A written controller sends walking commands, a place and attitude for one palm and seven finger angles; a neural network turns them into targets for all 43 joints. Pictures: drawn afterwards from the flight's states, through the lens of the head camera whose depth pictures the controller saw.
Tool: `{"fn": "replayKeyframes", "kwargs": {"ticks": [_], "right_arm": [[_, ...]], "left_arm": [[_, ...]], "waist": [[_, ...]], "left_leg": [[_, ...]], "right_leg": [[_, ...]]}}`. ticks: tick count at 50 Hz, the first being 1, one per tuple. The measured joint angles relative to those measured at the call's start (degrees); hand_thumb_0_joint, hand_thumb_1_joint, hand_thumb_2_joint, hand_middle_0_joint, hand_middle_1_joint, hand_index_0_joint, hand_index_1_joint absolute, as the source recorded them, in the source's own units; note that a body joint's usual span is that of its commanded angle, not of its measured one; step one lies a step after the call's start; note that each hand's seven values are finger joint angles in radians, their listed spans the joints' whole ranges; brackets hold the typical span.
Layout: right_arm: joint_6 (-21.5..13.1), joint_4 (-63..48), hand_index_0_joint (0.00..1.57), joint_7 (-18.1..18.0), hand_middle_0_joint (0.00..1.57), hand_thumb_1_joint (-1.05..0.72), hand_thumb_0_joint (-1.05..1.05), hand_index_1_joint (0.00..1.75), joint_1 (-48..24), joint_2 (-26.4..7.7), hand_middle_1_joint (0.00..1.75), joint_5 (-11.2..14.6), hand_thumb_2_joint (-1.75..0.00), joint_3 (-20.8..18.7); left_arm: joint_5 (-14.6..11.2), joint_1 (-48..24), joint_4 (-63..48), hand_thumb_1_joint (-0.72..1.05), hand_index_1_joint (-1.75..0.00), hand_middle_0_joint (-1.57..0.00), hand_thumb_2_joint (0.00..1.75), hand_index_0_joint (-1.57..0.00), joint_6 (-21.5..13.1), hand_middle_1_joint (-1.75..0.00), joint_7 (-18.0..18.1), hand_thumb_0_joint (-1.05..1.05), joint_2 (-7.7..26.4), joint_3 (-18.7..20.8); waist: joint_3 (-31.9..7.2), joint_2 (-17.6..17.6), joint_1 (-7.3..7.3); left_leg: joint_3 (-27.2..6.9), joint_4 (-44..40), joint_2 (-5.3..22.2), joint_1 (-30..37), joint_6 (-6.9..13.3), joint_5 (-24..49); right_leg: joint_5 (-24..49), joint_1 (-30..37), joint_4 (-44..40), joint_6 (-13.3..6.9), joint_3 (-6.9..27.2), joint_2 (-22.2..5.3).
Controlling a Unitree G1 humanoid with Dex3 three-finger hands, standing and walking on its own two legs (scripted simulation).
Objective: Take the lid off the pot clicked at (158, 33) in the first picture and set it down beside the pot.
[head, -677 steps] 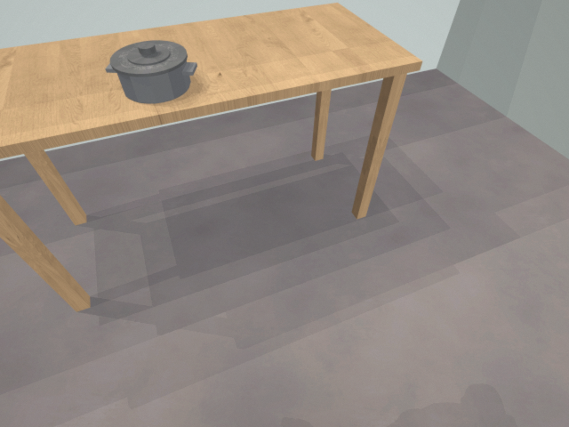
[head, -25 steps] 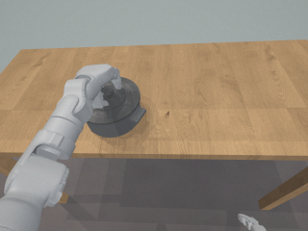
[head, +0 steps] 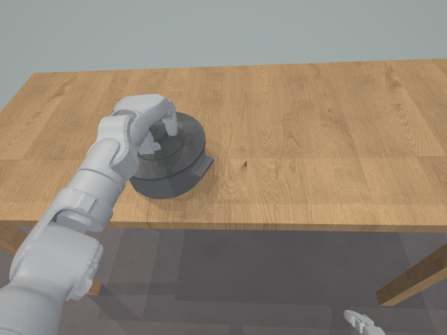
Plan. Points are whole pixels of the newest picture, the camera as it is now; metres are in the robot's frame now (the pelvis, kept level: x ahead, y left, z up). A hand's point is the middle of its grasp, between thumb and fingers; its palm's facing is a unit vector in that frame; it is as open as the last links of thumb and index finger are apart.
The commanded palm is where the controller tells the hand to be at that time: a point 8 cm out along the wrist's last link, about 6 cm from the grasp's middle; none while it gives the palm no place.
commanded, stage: close the fingers and squeeze the knob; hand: left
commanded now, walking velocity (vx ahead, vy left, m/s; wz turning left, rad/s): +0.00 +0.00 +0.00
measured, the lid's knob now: (157, 134) +0.48 +0.14 +0.10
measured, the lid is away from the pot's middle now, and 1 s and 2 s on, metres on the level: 0.00 0.01 0.01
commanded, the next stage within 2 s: lift the lid straight up in 0.76 s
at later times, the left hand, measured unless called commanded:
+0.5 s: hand (152, 137) +0.44 +0.13 +0.12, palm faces -0.35 -0.03 -0.94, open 6.8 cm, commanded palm +0.43 +0.14 +0.18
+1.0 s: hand (152, 136) +0.44 +0.13 +0.12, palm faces -0.35 -0.02 -0.94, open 6.8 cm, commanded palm +0.44 +0.14 +0.20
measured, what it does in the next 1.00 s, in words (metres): stands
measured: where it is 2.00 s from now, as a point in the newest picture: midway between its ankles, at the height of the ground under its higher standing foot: outside the picture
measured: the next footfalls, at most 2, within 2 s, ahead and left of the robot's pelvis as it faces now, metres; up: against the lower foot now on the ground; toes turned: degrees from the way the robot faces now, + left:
none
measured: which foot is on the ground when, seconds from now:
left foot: down 0.00-1.00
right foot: down 0.00-1.00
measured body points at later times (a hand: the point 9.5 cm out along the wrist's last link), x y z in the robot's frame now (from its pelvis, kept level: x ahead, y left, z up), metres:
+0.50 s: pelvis +0.00 +0.00 +0.00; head +0.03 -0.04 +0.45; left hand +0.46 +0.13 +0.17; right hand +0.12 -0.26 -0.13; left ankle +0.04 +0.11 -0.74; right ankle -0.05 -0.13 -0.74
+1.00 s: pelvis +0.00 +0.00 +0.00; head +0.03 -0.03 +0.45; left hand +0.46 +0.13 +0.17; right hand +0.11 -0.26 -0.13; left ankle +0.04 +0.11 -0.74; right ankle -0.05 -0.13 -0.74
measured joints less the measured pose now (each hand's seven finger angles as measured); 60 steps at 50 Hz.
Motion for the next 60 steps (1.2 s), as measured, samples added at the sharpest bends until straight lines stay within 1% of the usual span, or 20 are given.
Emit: {"fn": "replayKeyframes", "kwargs": {"ticks": [10, 14, 27, 34, 38, 41, 46, 55, 60], "right_arm": [[-0.1, 0.2, 0.20, -0.1, 0.20, -0.90, 0.01, 0.30, 0.0, 0.0, 0.30, 0.0, -0.90, 0.0], [0.0, 0.5, 0.20, -0.2, 0.20, -0.90, 0.01, 0.30, 0.1, 0.0, 0.30, -0.1, -0.90, 0.1], [0.0, 0.7, 0.20, -0.6, 0.20, -0.90, 0.01, 0.30, 0.3, -0.1, 0.30, -0.2, -0.90, 0.2], [0.1, 0.7, 0.20, -0.6, 0.20, -0.90, 0.01, 0.30, 0.2, -0.2, 0.30, 0.0, -0.90, 0.2], [0.1, 1.0, 0.20, -0.9, 0.20, -0.90, 0.01, 0.30, 0.0, -0.1, 0.30, -0.1, -0.90, 0.3], [-0.1, 0.7, 0.20, -0.8, 0.20, -0.90, 0.01, 0.30, 0.2, 0.0, 0.30, -0.2, -0.90, 0.1], [-0.1, 0.9, 0.20, -0.8, 0.20, -0.90, 0.01, 0.30, 0.5, 0.1, 0.30, -0.1, -0.90, 0.1], [-1.8, 1.0, 0.20, -1.1, 0.20, -0.90, 0.01, 0.30, 1.1, 0.3, 0.30, -0.3, -0.90, 0.1], [-3.0, 1.3, 0.20, -1.2, 0.20, -0.90, 0.01, 0.30, 1.2, 0.3, 0.30, -0.4, -0.90, 0.1]], "left_arm": [[-0.3, -0.7, 0.5, 0.35, -0.96, -0.70, 0.65, -0.71, 0.3, -0.92, -0.7, 0.01, -0.3, -1.2], [-0.3, -1.3, 1.1, 0.36, -0.96, -0.71, 0.63, -0.71, 0.4, -0.90, -0.9, 0.01, -0.6, -1.5], [-0.3, -0.9, 1.1, 0.35, -0.95, -0.72, 0.63, -0.72, -0.9, -0.91, -1.0, 0.01, -0.1, -0.8], [-0.4, -1.3, 1.7, 0.34, -0.94, -0.72, 0.64, -0.73, -0.9, -0.91, -0.8, 0.01, -0.3, -0.8], [-0.1, -2.5, 3.2, 0.33, -0.94, -0.73, 0.65, -0.74, -1.0, -0.92, -1.1, 0.01, -0.7, -0.8], [0.1, -1.8, 2.7, 0.32, -0.94, -0.73, 0.65, -0.74, -1.2, -0.91, -0.9, 0.01, -0.5, -0.3], [0.0, -2.4, 3.4, 0.32, -0.95, -0.73, 0.66, -0.74, -0.9, -0.91, -0.4, 0.01, -0.7, -0.9], [-0.3, -1.6, 2.0, 0.32, -0.94, -0.74, 0.65, -0.75, -1.3, -0.91, -0.6, 0.01, 0.1, -1.1], [-0.7, -1.6, 1.2, 0.32, -0.93, -0.74, 0.65, -0.75, -1.3, -0.91, -0.8, 0.01, 0.5, -1.5]], "waist": [[-0.1, 0.1, 0.22], [0.0, 0.2, 0.39], [0.1, 0.0, 0.23], [0.1, -0.1, 0.25], [0.1, -0.3, 0.26], [0.0, -0.2, 0.08], [0.0, -0.2, 0.06], [0.5, 0.1, -0.33], [0.8, 0.3, -0.22]], "left_leg": [[-0.3, -0.2, 0.0, 0.3, -0.2, 0.1], [-0.5, -0.2, 0.0, 0.2, -0.2, 0.2], [-0.5, -0.5, 0.1, 0.7, -0.3, 0.2], [-0.4, -0.5, 0.1, 0.7, -0.2, 0.2], [-0.4, -0.4, 0.1, 0.4, -0.2, 0.3], [-0.2, -0.5, 0.1, 0.4, -0.2, 0.4], [-0.2, -0.4, 0.1, 0.3, -0.1, 0.3], [-0.1, -1.0, -0.1, 1.0, 0.0, 0.6], [0.0, -1.4, -0.1, 1.5, 0.0, 0.7]], "right_leg": [[-0.1, 0.3, 0.0, -0.2, -0.3, 0.0], [-0.1, 0.3, 0.0, -0.2, -0.4, 0.1], [0.0, 0.7, -0.3, -0.3, -0.4, 0.2], [0.1, 0.8, -0.4, -0.2, -0.3, 0.2], [0.2, 0.5, -0.4, -0.2, -0.3, 0.2], [0.3, 0.4, -0.4, -0.2, -0.1, 0.2], [0.3, 0.3, -0.3, -0.1, -0.1, 0.2], [0.6, 0.9, -0.9, 0.0, 0.0, 0.1], [0.7, 1.3, -1.3, 0.0, 0.1, 0.0]]}}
